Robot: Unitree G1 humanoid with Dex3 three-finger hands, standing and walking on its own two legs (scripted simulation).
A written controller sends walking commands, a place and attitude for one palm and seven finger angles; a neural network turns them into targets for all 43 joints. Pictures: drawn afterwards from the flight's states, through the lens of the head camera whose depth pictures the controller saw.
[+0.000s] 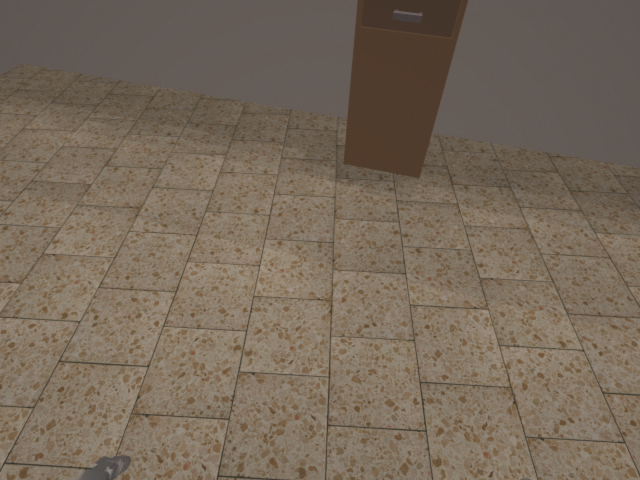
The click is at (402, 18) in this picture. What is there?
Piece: drawer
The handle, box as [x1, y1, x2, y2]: [392, 9, 422, 22]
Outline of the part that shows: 393,12 392,19 420,22 422,14 421,12 402,12 397,9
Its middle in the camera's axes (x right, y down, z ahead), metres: +0.33 -0.85 +1.46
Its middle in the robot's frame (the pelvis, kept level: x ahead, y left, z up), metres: +1.68 -0.25 -0.01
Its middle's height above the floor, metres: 0.76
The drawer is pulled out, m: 0.00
